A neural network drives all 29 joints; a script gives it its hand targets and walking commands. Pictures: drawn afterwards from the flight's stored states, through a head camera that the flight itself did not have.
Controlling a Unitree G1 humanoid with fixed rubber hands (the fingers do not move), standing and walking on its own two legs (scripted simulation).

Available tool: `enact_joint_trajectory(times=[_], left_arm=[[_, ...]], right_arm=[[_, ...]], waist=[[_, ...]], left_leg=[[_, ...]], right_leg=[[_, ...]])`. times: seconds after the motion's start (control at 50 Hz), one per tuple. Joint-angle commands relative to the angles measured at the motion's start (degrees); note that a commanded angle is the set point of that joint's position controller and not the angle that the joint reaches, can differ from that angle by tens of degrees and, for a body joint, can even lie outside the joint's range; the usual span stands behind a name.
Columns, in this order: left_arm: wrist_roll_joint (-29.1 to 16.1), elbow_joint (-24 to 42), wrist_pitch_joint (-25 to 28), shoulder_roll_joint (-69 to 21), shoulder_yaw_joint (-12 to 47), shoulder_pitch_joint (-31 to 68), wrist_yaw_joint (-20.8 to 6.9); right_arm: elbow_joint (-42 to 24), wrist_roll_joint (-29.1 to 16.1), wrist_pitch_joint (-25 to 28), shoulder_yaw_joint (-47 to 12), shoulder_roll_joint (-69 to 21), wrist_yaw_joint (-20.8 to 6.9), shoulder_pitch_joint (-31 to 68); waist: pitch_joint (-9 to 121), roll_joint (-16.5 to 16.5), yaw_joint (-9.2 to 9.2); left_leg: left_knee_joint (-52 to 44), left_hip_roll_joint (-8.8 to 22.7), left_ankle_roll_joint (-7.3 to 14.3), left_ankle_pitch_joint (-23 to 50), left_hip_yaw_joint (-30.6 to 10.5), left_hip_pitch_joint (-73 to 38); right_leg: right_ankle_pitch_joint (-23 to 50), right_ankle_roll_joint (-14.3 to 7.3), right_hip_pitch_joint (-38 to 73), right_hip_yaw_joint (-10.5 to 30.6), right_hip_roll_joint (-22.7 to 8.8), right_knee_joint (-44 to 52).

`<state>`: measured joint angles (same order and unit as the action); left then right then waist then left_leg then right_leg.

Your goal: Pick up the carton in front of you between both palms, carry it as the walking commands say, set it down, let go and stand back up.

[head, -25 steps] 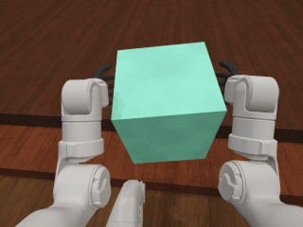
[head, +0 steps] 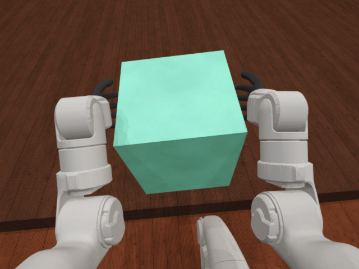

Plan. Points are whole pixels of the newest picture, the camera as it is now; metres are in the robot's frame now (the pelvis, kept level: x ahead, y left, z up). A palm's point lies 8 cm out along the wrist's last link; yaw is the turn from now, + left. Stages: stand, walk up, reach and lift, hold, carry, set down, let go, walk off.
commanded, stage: carry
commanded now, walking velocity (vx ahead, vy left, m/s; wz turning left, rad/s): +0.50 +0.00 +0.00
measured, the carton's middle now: (180, 130) +0.40 -0.02 +0.10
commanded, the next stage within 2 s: none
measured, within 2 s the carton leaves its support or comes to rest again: neither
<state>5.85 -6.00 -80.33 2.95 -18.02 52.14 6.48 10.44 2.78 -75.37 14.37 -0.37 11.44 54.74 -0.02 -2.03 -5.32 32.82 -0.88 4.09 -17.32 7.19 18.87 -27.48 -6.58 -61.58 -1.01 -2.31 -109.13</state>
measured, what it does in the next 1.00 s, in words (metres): climbs: right foot 0.13 m higher, then left foot 0.13 m higher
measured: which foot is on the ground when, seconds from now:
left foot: down 0.00-0.22, up 0.24-0.72, down 0.74-1.00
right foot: up 0.00-0.16, down 0.18-0.76, up 0.78-1.00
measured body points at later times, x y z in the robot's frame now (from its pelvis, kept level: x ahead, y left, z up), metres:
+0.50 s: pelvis +0.30 -0.06 +0.13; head +0.33 -0.06 +0.57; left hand +0.67 +0.12 +0.30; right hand +0.72 -0.17 +0.30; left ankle +0.33 +0.05 -0.40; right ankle +0.31 -0.14 -0.60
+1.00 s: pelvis +0.60 +0.03 +0.24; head +0.65 +0.03 +0.69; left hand +1.01 +0.15 +0.38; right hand +0.99 -0.14 +0.39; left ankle +0.66 +0.10 -0.47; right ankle +0.61 -0.08 -0.35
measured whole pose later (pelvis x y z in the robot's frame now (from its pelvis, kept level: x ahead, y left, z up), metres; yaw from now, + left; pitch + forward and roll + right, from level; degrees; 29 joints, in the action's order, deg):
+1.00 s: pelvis +0.60 +0.03 +0.24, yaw -1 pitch +3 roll +1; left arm 6.4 -7.6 -81.9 1.3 -17.6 52.2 8.5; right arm 9.4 2.6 -75.8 14.3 -1.0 12.0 52.9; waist -2.8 -1.0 -4.8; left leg 41.4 -0.7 6.0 -16.2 9.8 28.6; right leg -21.3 -4.7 -45.6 0.2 -0.8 -86.4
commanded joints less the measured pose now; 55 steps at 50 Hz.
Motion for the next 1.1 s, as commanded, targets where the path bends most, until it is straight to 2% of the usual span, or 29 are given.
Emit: enact_joint_trajectory(times=[0.0,0.04,0.08,0.1,0.14,0.16,0.18,0.2,0.22,0.24,0.26,0.3,0.34,0.42,0.48,0.52,0.56,0.6,0.64,0.68,0.7,0.72,0.74,0.76,0.78,0.82,0.86,0.94,1.08], left_arm=[[-24.3,0.72,1.87,-58.71,32.16,45.32,-9.93],[-24.82,-0.8,1.58,-58.86,31.76,46.37,-9.88],[-25.5,-2.66,1.21,-59.93,31.97,46.62,-9.77],[-26.18,-2.95,1.11,-60.85,31.95,47.14,-9.63],[-27.35,-5.58,1.26,-62.83,31.16,46.63,-9.55],[-27.77,-6.37,1.66,-63.84,30.42,45.64,-9.68],[-28.28,-5.62,2.31,-64.85,30.2,45.89,-10.01],[-28.92,-3.41,3.28,-65.29,30.49,49.33,-10.55],[-30.58,-2.98,3.85,-67.05,30.98,48.74,-11.29],[-32.0,-0.83,4.81,-68.69,31.45,50.92,-11.86],[-33.14,1.62,5.24,-69.28,31.66,53.43,-12.44],[-35.75,7.64,6.17,-70.79,32.78,60.36,-13.41],[-36.56,11.26,5.66,-71.64,34.2,62.1,-12.99],[-33.54,10.48,3.83,-68.24,33.15,57.03,-11.97],[-30.08,5.36,2.02,-64.09,30.98,50.13,-11.78],[-29.11,2.94,1.38,-62.32,30.29,49.71,-12.3],[-29.21,1.36,1.11,-61.47,29.9,51.16,-13.07],[-29.03,-1.0,0.88,-61.26,28.01,51.13,-13.66],[-27.81,-3.76,0.67,-60.86,26.03,50.25,-13.93],[-26.43,-7.82,0.83,-60.96,23.9,47.98,-13.93],[-25.47,-8.88,1.23,-61.07,23.08,47.03,-13.86],[-24.61,-8.89,1.84,-60.67,22.48,46.18,-13.81],[-23.83,-7.42,2.49,-60.11,22.31,46.28,-13.62],[-22.7,-7.09,3.08,-62.19,21.51,45.59,-13.48],[-21.63,-5.33,3.4,-59.78,21.63,47.54,-12.87],[-21.74,-1.35,3.74,-61.01,23.1,49.26,-11.62],[-22.78,3.43,3.96,-60.79,24.71,51.83,-10.36],[-23.46,7.35,3.37,-59.8,28.7,49.88,-9.11],[-24.89,0.68,0.96,-61.16,31.34,45.64,-10.17]], right_arm=[[-3.28,-25.59,-2.55,-27.79,-60.78,-17.53,40.34],[-1.98,-25.31,-3.07,-27.38,-59.61,-18.22,41.57],[-0.29,-24.55,-3.64,-25.76,-58.34,-18.45,40.14],[0.72,-23.7,-3.84,-24.36,-57.87,-18.48,40.61],[4.61,-22.34,-4.22,-21.91,-57.97,-18.64,37.1],[5.92,-21.3,-4.05,-21.2,-58.2,-18.74,36.86],[6.77,-20.66,-3.61,-20.6,-58.61,-18.81,36.88],[6.04,-20.06,-3.05,-19.99,-58.54,-18.68,38.32],[5.97,-19.01,-2.4,-19.49,-59.26,-18.62,35.97],[6.2,-18.02,-2.05,-19.1,-58.43,-18.24,35.7],[5.32,-17.94,-1.71,-18.94,-59.45,-17.73,37.1],[1.45,-17.68,-1.64,-19.27,-60.01,-16.81,40.41],[-1.96,-17.92,-1.79,-20.84,-60.08,-15.9,41.54],[-4.31,-19.18,-2.6,-24.64,-58.73,-14.79,39.13],[-0.8,-19.55,-3.98,-26.02,-58.48,-14.81,36.81],[2.25,-19.26,-4.49,-26.03,-58.27,-15.13,36.45],[4.3,-19.31,-4.61,-25.51,-57.98,-15.12,37.49],[6.04,-19.79,-4.78,-25.24,-59.2,-14.91,38.5],[7.45,-20.99,-4.62,-24.99,-60.97,-14.73,39.05],[10.08,-21.91,-4.26,-23.84,-62.6,-14.71,37.62],[11.05,-22.1,-3.89,-23.36,-63.57,-14.93,37.17],[10.57,-22.82,-3.32,-23.23,-64.8,-15.33,37.48],[8.69,-24.1,-2.59,-23.28,-66.8,-16.03,39.15],[6.59,-25.4,-1.57,-25.04,-66.85,-16.44,41.7],[4.84,-27.39,-1.08,-25.33,-69.14,-17.12,42.57],[-2.52,-30.71,-0.14,-27.52,-70.19,-18.07,48.93],[-6.76,-31.96,0.03,-29.29,-71.56,-18.23,51.24],[-8.07,-30.37,-1.21,-29.38,-69.14,-17.19,45.67],[-2.63,-24.14,-3.93,-27.22,-61.82,-16.99,38.36]], waist=[[23.18,3.37,-0.72],[18.49,6.58,1.2],[18.03,9.32,2.31],[18.48,14.65,3.9],[24.78,18.78,7.76],[29.11,20.5,11.56],[33.5,18.48,15.23],[39.3,9.34,16.96],[38.66,-4.65,12.46],[44.54,-12.61,12.35],[47.32,-8.22,11.41],[37.32,-2.29,9.49],[32.63,-2.32,8.73],[30.24,1.06,9.37],[28.48,-4.66,13.44],[24.12,-0.66,13.24],[18.87,-2.45,10.64],[17.07,-6.29,8.32],[18.76,-10.45,6.89],[23.28,-13.94,3.53],[27.03,-16.02,0.9],[31.43,-15.07,-2.32],[36.75,-11.43,-3.74],[41.67,16.01,-0.3],[44.42,17.69,0.22],[38.67,7.68,1.61],[33.74,8.31,3.19],[32.06,3.14,1.78],[29.49,8.41,1.21]], left_leg=[[-13.6,17.6,10.55,4.59,-24.47,-36.77],[-18.24,13.78,8.01,0.88,-18.36,-27.36],[-27.39,10.92,8.63,10.03,-9.58,-14.34],[-26.95,8.93,7.58,24.54,-2.65,-8.23],[-17.65,10.25,6.63,73.69,1.77,-12.37],[-8.56,11.02,4.74,87.87,3.16,-17.58],[5.3,10.24,2.65,89.98,5.16,-20.6],[23.91,6.24,-1.32,76.29,1.41,-14.04],[41.56,-0.94,-4.9,12.66,-3.51,8.78],[65.27,-5.56,-4.48,2.53,-13.06,14.0],[73.43,-4.52,-2.34,3.47,-17.86,19.36],[73.62,-1.0,0.53,4.26,-15.21,29.62],[71.32,1.78,2.06,3.02,-13.71,33.56],[60.59,4.16,1.61,-1.68,-8.38,39.18],[83.47,4.22,2.83,-12.07,-7.65,61.42],[82.16,6.03,2.64,-15.41,-6.82,70.14],[72.82,7.48,1.39,-11.27,-3.9,64.97],[54.84,8.01,1.3,-7.82,0.16,47.06],[40.44,5.22,3.16,-0.02,5.48,27.96],[30.47,-1.08,4.69,2.09,10.3,17.23],[25.75,-3.4,4.81,1.01,11.15,12.05],[15.09,-5.56,4.5,2.8,9.74,3.57],[7.6,-2.03,4.18,-0.96,-4.62,-10.29],[-5.64,17.72,12.52,7.55,-44.64,-24.8],[-8.33,17.41,16.17,12.49,-52.14,-24.24],[-1.3,15.26,12.85,9.6,-39.38,-19.7],[-2.75,14.82,10.11,3.79,-32.89,-16.59],[-4.87,15.96,10.67,5.76,-27.66,-21.21],[-7.87,13.12,10.0,22.05,-14.25,-24.62]], right_leg=[[-3.5,-0.43,-25.69,1.15,-3.94,-4.23],[1.3,1.36,-19.85,-2.82,-4.37,5.48],[4.45,1.67,0.52,-9.66,-3.78,23.89],[9.32,0.42,12.46,-10.1,-2.95,32.56],[16.36,-1.98,27.2,-15.69,3.43,41.95],[14.57,-1.9,32.15,-17.12,5.74,46.99],[16.23,-0.91,41.17,-18.12,8.57,58.76],[22.95,-2.1,56.7,-7.89,6.8,69.96],[42.76,-8.18,68.93,25.88,-10.27,81.48],[60.66,-15.96,71.81,39.19,-15.49,79.96],[48.12,-15.77,73.07,37.14,-14.66,77.31],[19.67,-10.43,66.92,31.05,-12.06,79.21],[10.74,-8.29,64.85,25.68,-12.11,82.63],[16.82,-8.04,67.04,19.05,-13.51,84.02],[24.04,-12.4,79.97,22.97,-18.27,87.03],[15.95,-9.24,82.81,19.37,-16.09,89.24],[11.04,-5.87,73.16,13.83,-12.7,93.84],[17.14,-5.73,60.02,6.45,-9.26,102.47],[42.13,-4.04,52.73,-4.52,-7.1,103.93],[82.39,-2.06,59.38,-8.47,-8.15,93.85],[94.98,-0.46,64.11,-9.04,-9.24,84.8],[96.41,1.71,66.57,-10.57,-8.91,70.95],[76.18,3.97,56.84,-6.47,-6.7,54.18],[23.52,7.73,34.35,-3.11,4.24,31.46],[12.64,6.17,29.48,8.5,6.99,12.84],[12.9,2.08,20.67,9.05,3.72,6.5],[11.96,0.76,15.44,7.5,0.92,8.38],[0.09,1.6,9.37,4.7,-0.37,22.96],[18.71,4.22,8.21,-0.72,-2.59,47.52]])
